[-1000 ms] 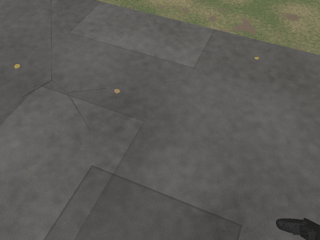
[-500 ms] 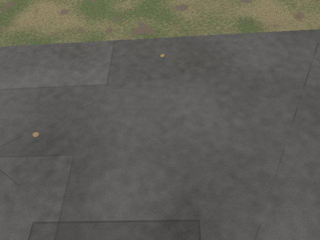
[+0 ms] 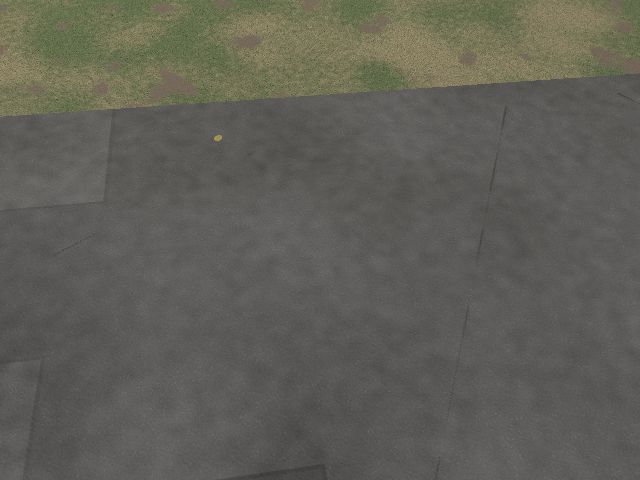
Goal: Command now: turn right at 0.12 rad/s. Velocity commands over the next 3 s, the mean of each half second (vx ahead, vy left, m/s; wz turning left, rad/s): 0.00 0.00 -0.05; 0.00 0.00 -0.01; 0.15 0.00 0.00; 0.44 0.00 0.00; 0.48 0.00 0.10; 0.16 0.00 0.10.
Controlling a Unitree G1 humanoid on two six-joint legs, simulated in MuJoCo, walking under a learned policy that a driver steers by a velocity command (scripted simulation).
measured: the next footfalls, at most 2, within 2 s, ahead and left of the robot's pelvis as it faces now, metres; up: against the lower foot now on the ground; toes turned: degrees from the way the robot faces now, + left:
left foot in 1.90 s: +0.44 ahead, +0.12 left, +0.00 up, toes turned +2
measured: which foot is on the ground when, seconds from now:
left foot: down 0.00-1.00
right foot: down 0.00-1.00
